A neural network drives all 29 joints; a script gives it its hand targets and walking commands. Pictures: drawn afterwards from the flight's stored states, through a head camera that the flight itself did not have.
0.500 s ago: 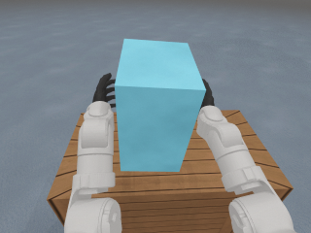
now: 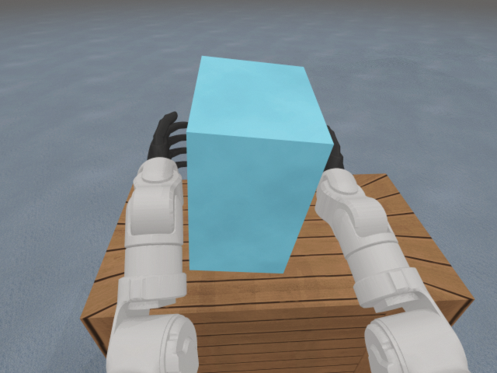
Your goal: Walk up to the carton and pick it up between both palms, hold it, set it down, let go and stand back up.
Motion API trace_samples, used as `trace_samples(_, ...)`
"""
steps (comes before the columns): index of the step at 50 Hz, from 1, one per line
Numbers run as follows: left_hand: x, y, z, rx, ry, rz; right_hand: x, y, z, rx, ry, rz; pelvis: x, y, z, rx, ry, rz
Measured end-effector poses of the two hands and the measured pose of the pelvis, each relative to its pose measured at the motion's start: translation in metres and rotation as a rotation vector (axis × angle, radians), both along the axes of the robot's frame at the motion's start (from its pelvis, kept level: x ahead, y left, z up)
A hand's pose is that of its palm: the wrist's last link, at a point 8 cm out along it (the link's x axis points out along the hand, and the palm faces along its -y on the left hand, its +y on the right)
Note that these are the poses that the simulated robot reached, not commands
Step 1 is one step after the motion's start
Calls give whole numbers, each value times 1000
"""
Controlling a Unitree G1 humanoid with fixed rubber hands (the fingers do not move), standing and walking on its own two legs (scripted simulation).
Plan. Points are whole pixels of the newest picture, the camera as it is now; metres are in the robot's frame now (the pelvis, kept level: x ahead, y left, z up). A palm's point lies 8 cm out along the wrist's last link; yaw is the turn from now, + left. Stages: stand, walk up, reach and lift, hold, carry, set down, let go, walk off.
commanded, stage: hold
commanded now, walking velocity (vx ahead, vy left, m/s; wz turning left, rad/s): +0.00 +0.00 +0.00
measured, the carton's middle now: (244, 171) +0.39 +0.00 +0.19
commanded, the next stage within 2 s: none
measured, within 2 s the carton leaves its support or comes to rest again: neither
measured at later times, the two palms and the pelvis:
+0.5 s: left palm (161, 168) +0.36 +0.12 +0.22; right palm (328, 173) +0.35 -0.13 +0.20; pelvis +0.00 +0.00 +0.00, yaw +0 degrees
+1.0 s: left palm (163, 167) +0.36 +0.12 +0.22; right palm (329, 173) +0.35 -0.13 +0.20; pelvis +0.00 +0.00 +0.00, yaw +0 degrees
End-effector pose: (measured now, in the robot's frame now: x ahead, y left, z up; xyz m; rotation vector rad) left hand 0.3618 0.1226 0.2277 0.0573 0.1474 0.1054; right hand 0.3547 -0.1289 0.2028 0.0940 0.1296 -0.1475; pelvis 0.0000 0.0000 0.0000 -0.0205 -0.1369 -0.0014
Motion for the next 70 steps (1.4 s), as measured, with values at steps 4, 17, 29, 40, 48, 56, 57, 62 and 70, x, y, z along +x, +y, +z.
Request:
trace_samples(4,3,-2,0,0,7,-4,2,-2,0,-8,7,-3,-1,-2,0,2,4,0)
trace_samples(17,4,-2,-8,-13,16,-17,1,-2,0,-29,16,-8,2,-4,1,-1,2,0)
trace_samples(29,-6,4,-2,-15,-15,-2,-5,4,6,-11,-16,4,2,1,0,-3,-12,1)
trace_samples(40,-1,4,-2,7,17,-9,-3,3,0,-21,15,-4,-5,0,0,0,-10,2)
trace_samples(48,1,1,-8,-11,19,-12,-1,0,-2,-18,14,-8,-5,-1,0,-2,9,-3)
trace_samples(56,6,-1,-9,-10,25,-13,3,-1,-2,-29,22,-8,-2,-2,1,0,12,-4)
trace_samples(57,5,0,-8,-10,21,-14,2,-1,-2,-30,17,-7,-1,-2,1,0,13,-5)
trace_samples(62,0,1,-4,-19,-10,-10,-1,0,3,-23,-12,-7,3,-1,1,-3,8,-2)
trace_samples(70,-1,1,-5,-12,8,-16,-3,1,2,-12,6,-8,3,0,0,0,-14,-1)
